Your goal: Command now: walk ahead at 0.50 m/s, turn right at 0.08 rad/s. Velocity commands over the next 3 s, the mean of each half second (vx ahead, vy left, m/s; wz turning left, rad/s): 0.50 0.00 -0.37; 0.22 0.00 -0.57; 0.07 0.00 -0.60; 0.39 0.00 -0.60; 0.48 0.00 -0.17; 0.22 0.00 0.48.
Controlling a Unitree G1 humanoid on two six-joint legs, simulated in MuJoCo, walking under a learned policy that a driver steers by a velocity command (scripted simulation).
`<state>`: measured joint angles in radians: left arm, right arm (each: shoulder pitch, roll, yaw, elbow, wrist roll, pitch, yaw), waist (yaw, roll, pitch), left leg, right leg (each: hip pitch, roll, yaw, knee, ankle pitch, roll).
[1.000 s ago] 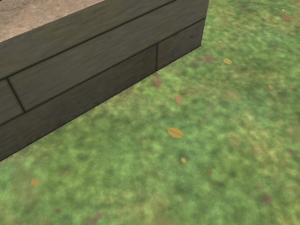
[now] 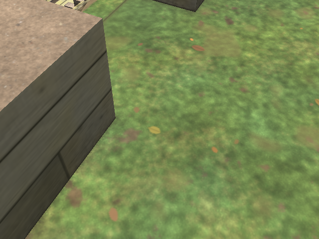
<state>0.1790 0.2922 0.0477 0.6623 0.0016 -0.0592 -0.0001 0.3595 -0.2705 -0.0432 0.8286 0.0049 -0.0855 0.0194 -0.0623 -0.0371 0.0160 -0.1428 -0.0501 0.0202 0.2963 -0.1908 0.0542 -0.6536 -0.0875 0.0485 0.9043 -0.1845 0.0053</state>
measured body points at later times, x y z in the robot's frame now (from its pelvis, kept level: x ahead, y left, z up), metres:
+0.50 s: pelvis +0.28 -0.08 +0.00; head +0.31 -0.10 +0.45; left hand +0.41 +0.19 -0.10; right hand +0.41 -0.38 -0.09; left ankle +0.42 +0.08 -0.68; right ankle +0.27 -0.15 -0.75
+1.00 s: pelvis +0.46 -0.08 -0.01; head +0.50 -0.11 +0.44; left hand +0.73 +0.10 -0.11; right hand +0.45 -0.39 -0.12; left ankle +0.57 +0.00 -0.75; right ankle +0.42 -0.22 -0.70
